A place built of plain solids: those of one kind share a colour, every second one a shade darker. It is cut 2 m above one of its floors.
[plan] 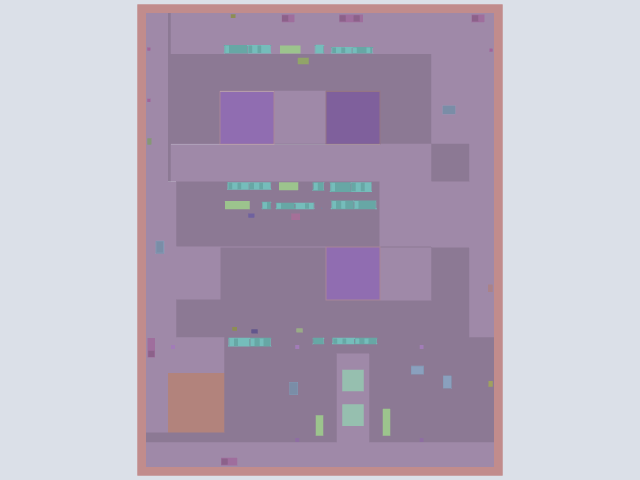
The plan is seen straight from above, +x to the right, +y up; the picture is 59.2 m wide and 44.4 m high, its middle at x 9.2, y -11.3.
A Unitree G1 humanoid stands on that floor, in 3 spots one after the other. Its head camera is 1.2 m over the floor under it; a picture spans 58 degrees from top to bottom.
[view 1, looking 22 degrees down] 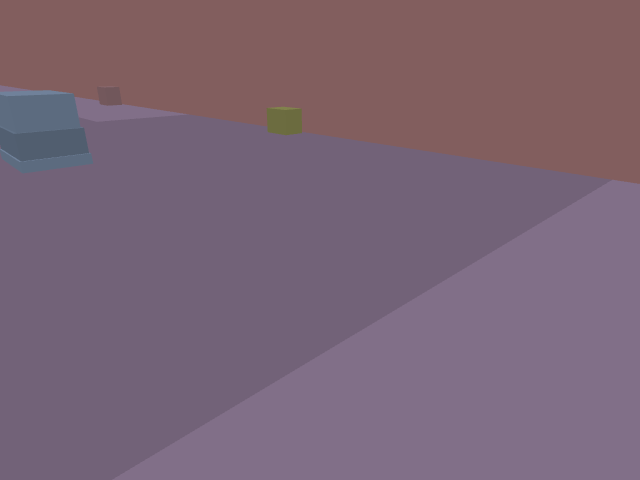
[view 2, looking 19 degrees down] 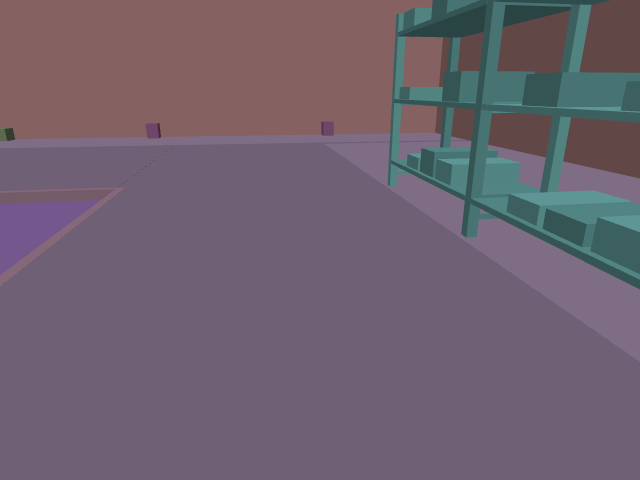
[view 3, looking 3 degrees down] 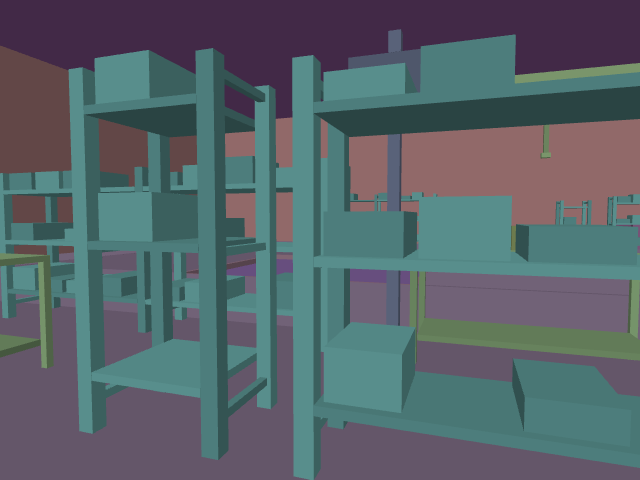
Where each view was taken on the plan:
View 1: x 19.60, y -31.15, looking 46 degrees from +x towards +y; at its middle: floor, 3.21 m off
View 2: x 5.85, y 4.15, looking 171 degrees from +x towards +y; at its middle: floor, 3.69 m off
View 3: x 5.85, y -10.25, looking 109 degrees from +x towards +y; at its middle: rack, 2.00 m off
